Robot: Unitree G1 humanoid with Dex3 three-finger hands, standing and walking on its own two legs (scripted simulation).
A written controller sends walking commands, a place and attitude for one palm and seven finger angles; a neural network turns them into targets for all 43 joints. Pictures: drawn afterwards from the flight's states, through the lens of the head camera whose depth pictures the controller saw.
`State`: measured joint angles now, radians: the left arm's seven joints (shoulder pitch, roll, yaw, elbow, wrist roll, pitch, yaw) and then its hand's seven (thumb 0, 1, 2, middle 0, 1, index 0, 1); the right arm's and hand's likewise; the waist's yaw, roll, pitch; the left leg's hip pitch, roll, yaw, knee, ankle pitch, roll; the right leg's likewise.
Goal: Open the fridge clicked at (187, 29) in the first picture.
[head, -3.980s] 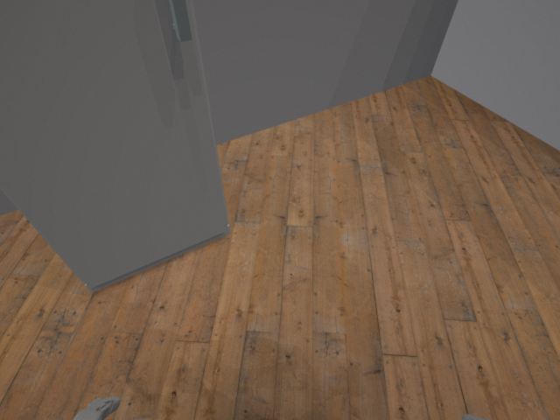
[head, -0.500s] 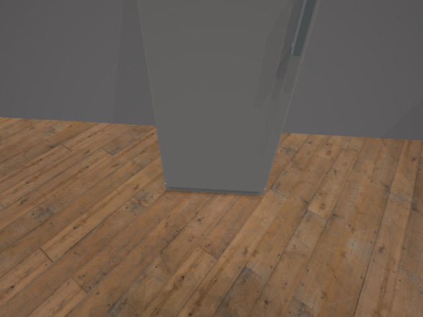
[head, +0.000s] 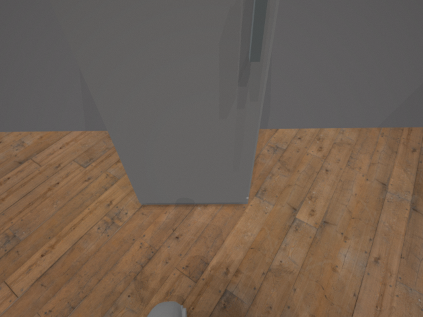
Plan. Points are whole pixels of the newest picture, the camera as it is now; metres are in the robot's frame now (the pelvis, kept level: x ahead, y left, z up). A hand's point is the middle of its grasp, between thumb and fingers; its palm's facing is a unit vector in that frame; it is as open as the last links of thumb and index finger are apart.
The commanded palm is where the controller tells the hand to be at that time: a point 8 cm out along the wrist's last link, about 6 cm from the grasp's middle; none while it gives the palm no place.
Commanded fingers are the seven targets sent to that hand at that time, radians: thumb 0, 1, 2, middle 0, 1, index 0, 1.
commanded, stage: take the last steps up to it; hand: right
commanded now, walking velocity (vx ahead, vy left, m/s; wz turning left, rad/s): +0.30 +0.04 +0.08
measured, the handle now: out of the picture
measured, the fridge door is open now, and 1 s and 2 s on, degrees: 0 0 0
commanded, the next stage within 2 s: come to a stop and stand still in 0.40 s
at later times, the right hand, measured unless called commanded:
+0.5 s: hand (287, 278) +0.25 -0.16 -0.17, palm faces +0.05 +0.98 -0.21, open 7.1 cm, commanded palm none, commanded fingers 0.00 -0.90 -0.90 0.20 0.30 0.20 0.30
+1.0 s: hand (294, 269) +0.27 -0.18 -0.17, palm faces +0.00 +0.97 -0.26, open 7.4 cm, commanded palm none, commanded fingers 0.00 -0.90 -0.90 0.20 0.30 0.20 0.30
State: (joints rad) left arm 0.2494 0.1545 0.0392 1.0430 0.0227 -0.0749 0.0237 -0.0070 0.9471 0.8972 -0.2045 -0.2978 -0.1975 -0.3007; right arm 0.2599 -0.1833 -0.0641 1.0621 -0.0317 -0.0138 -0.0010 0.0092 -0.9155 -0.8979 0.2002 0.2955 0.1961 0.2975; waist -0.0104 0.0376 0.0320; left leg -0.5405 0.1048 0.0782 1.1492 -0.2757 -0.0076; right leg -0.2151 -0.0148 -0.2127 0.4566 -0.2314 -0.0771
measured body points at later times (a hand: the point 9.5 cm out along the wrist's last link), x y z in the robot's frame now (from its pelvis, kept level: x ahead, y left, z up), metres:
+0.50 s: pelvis +0.18 +0.02 +0.00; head +0.21 +0.02 +0.45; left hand +0.15 +0.24 -0.16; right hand +0.25 -0.21 -0.15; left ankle +0.19 +0.14 -0.74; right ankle +0.16 -0.08 -0.68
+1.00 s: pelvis +0.20 +0.02 -0.01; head +0.24 +0.03 +0.44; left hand +0.28 +0.26 -0.16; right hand +0.27 -0.23 -0.15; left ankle +0.19 +0.16 -0.71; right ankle +0.28 -0.10 -0.74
